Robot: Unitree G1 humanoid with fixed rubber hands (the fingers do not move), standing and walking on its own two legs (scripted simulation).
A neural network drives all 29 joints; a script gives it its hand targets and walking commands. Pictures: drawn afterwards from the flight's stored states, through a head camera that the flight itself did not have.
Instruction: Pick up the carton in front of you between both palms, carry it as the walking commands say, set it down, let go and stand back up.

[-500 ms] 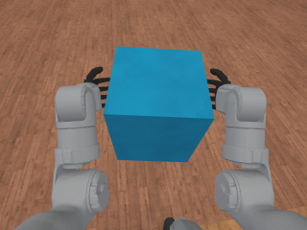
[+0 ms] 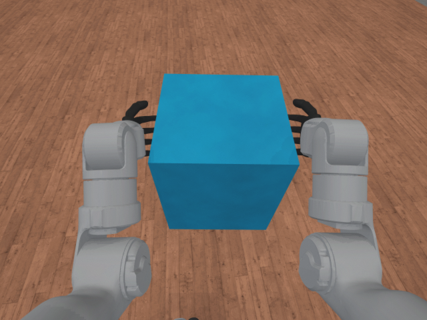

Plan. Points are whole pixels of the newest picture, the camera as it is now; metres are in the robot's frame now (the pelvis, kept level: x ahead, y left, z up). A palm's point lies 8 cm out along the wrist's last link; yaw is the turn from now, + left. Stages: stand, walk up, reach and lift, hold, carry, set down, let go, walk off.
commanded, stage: carry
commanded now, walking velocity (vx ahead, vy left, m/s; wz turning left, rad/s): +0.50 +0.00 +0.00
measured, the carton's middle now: (219, 158) +0.40 +0.01 +0.09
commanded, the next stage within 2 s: none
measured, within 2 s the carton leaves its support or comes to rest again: neither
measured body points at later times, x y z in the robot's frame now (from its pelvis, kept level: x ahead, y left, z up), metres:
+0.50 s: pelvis +0.34 -0.01 +0.00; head +0.33 -0.01 +0.45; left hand +0.63 +0.14 +0.09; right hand +0.62 -0.16 +0.09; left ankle +0.13 +0.07 -0.70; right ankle +0.46 -0.09 -0.72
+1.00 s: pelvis +0.67 +0.03 +0.00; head +0.62 +0.04 +0.44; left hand +0.94 +0.19 +0.09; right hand +0.94 -0.12 +0.09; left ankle +0.79 +0.13 -0.72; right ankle +0.47 -0.09 -0.71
